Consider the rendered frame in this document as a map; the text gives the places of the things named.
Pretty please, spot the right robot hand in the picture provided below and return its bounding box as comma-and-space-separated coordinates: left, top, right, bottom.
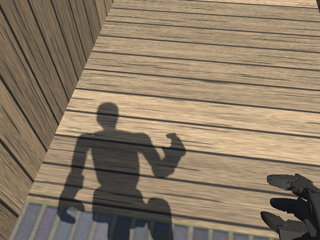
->
260, 173, 320, 240

